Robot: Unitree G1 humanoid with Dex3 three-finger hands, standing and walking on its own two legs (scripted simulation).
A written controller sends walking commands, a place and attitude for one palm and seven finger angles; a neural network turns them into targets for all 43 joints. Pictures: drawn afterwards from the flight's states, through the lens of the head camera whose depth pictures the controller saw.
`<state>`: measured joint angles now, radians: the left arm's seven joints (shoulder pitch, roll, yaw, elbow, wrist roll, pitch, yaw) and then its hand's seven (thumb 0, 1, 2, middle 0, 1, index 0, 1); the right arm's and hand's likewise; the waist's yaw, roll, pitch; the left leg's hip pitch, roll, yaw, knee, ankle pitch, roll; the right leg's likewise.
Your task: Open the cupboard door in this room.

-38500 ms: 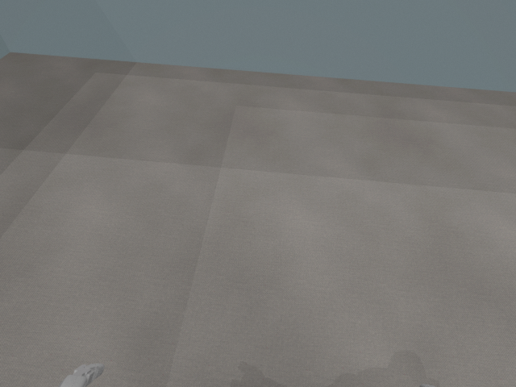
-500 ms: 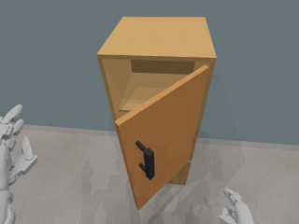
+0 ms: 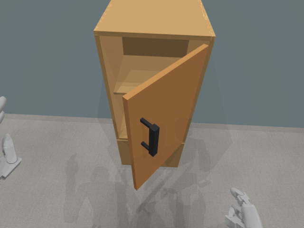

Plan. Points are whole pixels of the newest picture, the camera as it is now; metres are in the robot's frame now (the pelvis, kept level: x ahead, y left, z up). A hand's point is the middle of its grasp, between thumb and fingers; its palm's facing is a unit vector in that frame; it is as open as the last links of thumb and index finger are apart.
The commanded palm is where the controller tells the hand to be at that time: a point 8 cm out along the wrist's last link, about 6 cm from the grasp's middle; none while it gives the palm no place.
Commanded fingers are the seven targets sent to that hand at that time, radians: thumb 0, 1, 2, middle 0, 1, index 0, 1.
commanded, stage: step back with the hand held close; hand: left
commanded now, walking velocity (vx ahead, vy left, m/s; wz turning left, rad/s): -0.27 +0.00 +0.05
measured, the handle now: (148, 137) +0.37 +0.04 +0.01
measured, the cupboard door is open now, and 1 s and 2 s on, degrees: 50 50 50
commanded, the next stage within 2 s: stop stepping back and stand still in 0.56 s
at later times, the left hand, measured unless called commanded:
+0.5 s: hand out of the picture +0.11 +0.26 +0.19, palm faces +0.49 -0.74 -0.47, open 7.4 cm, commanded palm +0.04 +0.29 +0.18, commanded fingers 0.00 0.90 0.90 -0.20 -0.30 -0.20 -0.30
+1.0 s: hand out of the picture +0.03 +0.19 +0.17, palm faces +0.31 -0.78 -0.55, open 7.4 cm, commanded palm -0.03 +0.24 +0.18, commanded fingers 0.00 0.90 0.90 -0.20 -0.30 -0.20 -0.30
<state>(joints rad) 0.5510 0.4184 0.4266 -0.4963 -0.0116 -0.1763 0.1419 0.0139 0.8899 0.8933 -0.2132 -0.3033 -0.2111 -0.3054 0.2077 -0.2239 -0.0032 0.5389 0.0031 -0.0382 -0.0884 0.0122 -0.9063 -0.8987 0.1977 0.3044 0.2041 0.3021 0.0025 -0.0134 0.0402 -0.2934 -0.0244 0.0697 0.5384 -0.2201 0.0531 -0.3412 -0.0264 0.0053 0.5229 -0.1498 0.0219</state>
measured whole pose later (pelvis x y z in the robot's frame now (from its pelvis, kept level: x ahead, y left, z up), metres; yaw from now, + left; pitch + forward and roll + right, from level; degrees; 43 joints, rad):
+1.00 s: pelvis -0.18 -0.05 +0.00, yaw -3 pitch -1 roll +1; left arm 0.63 0.49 0.46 -0.55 -0.04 -0.18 0.15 0.01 0.89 0.89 -0.21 -0.30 -0.21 -0.31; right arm 0.22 -0.20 0.02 0.58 -0.01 -0.16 -0.06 0.01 -0.91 -0.90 0.20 0.30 0.20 0.30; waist -0.04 -0.06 0.03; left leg -0.29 -0.02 0.07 0.46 -0.16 0.03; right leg -0.28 0.00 -0.06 0.58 -0.36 0.01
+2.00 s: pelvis -0.22 -0.03 +0.00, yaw +0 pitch +1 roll +0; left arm 0.35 0.41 0.22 -0.09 0.02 -0.13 0.06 0.00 0.90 0.89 -0.20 -0.30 -0.20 -0.30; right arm 0.14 -0.27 -0.01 0.72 -0.01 -0.12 0.00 0.01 -0.90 -0.90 0.20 0.30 0.21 0.30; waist 0.00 0.04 0.00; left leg -0.27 -0.01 0.03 0.56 -0.31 0.01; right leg -0.35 -0.02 -0.05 0.56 -0.23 -0.02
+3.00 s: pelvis -0.22 -0.03 +0.01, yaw +1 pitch -1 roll +0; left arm 0.16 0.18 0.01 1.13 0.01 -0.01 0.02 0.00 0.91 0.89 -0.20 -0.30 -0.20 -0.30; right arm 0.24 -0.18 0.00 1.12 -0.03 0.00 -0.02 0.00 -0.91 -0.90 0.20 0.30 0.20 0.30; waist -0.02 0.00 0.06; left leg -0.15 -0.01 0.02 0.38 -0.22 0.01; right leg -0.22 -0.02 -0.05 0.40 -0.15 -0.02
